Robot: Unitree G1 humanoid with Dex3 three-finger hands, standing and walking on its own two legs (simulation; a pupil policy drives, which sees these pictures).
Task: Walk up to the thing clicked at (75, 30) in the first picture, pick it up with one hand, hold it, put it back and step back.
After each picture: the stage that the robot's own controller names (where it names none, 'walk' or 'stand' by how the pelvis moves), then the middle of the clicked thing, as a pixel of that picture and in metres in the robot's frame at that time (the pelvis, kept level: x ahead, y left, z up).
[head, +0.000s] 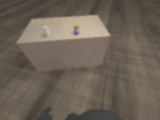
stand; (76, 29) +1.05 +0.24 -0.06
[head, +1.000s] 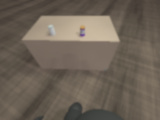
walk; (82, 31) +0.97 +0.20 -0.06
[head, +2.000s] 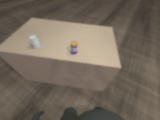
walk; (74, 47) +0.63 +0.18 -0.04
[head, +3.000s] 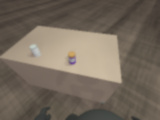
stand; (72, 58) +0.54 +0.21 -0.06
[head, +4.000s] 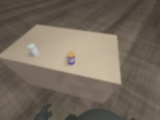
stand; (71, 58) +0.53 +0.20 -0.06
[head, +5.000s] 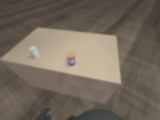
stand; (71, 59) +0.53 +0.21 -0.07
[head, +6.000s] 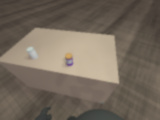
stand; (69, 59) +0.52 +0.22 -0.06
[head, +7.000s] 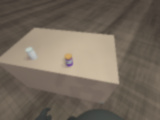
stand; (68, 60) +0.52 +0.23 -0.06
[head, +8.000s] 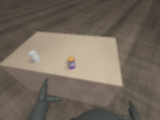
rise first; (71, 62) +0.50 +0.22 -0.06
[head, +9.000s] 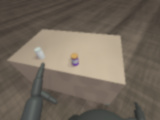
go down; (74, 59) +0.53 +0.21 -0.06
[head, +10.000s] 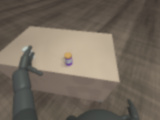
go down; (68, 59) +0.52 +0.20 -0.06
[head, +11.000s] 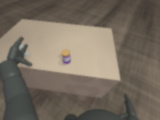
go down; (66, 57) +0.51 +0.19 -0.04
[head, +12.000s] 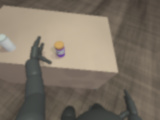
close in; (60, 49) +0.52 +0.20 -0.01
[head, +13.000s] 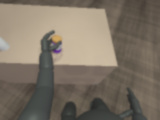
close; (57, 44) +0.54 +0.20 +0.02
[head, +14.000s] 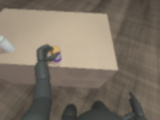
lift; (56, 54) +0.47 +0.22 +0.01
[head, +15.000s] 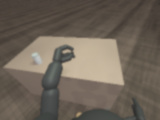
lift; (79, 116) +0.23 +0.14 -0.67
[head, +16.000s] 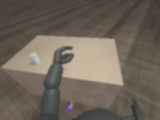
close; (69, 105) +0.33 +0.29 -0.73
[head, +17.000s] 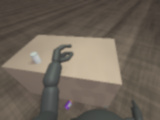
close; (68, 104) +0.34 +0.31 -0.74
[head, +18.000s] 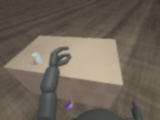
stand; (69, 105) +0.34 +0.30 -0.74
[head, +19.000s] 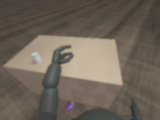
stand; (70, 105) +0.34 +0.29 -0.74
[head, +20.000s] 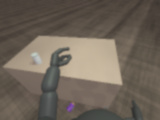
stand; (70, 106) +0.33 +0.28 -0.74
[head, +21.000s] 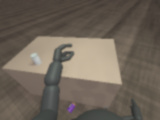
stand; (71, 107) +0.33 +0.27 -0.74
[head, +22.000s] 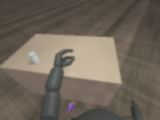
stand; (71, 106) +0.31 +0.26 -0.74
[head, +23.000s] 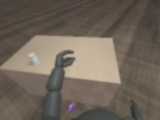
crouch; (71, 107) +0.31 +0.26 -0.74
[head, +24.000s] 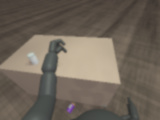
crouch; (70, 107) +0.31 +0.25 -0.74
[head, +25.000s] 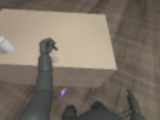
lower; (63, 92) +0.32 +0.25 -0.69
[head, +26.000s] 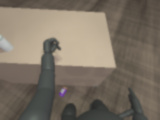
lower; (63, 91) +0.33 +0.25 -0.69
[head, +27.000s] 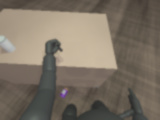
lower; (64, 92) +0.32 +0.24 -0.69
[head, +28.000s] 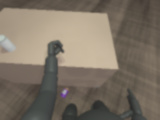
lower; (64, 92) +0.31 +0.24 -0.68
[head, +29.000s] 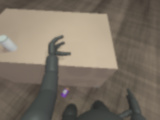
withdraw; (65, 92) +0.32 +0.24 -0.69
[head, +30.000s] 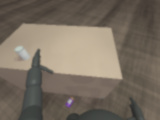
sink last; (69, 102) +0.28 +0.22 -0.71
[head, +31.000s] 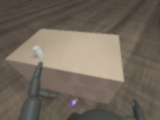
stand; (73, 102) +0.32 +0.24 -0.73
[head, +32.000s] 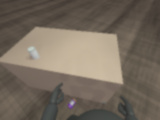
stand; (72, 103) +0.29 +0.22 -0.74
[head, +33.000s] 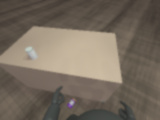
stand; (71, 103) +0.29 +0.23 -0.74
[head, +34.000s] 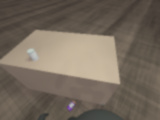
walk; (71, 105) +0.29 +0.23 -0.75
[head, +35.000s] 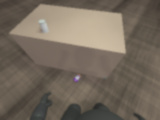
walk; (77, 78) +0.54 +0.17 -0.72
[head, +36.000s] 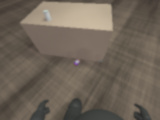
walk; (76, 62) +0.86 +0.25 -0.72
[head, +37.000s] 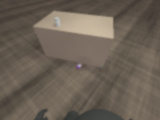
stand; (79, 66) +0.95 +0.20 -0.74
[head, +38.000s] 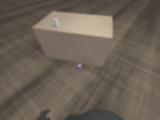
stand; (79, 66) +0.95 +0.19 -0.75
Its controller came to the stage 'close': yes
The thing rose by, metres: 0.01
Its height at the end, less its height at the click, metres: -0.68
